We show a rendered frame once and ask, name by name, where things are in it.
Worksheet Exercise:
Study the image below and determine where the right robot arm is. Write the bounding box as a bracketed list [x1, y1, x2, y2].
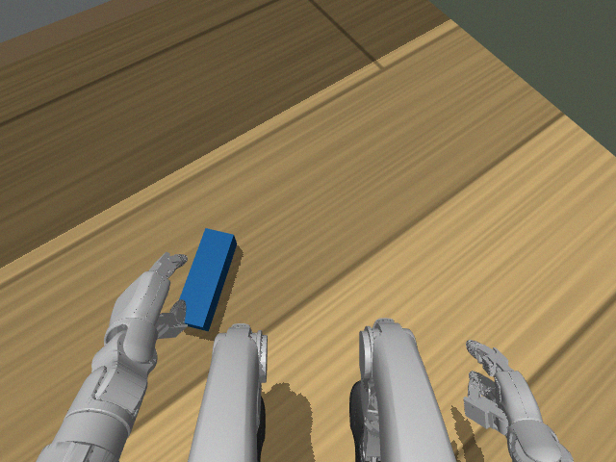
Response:
[507, 420, 574, 462]

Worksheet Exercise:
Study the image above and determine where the left robot hand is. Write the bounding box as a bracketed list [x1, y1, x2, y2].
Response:
[109, 252, 188, 339]

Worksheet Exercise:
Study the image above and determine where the right robot hand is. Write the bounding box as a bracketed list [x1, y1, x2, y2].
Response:
[463, 340, 543, 439]

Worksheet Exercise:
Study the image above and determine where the left robot arm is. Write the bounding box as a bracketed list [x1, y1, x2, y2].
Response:
[36, 318, 159, 462]

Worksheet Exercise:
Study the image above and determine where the right robot foot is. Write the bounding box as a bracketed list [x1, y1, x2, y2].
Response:
[349, 380, 381, 462]

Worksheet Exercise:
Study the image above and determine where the carton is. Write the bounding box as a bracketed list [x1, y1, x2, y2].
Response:
[179, 228, 237, 331]

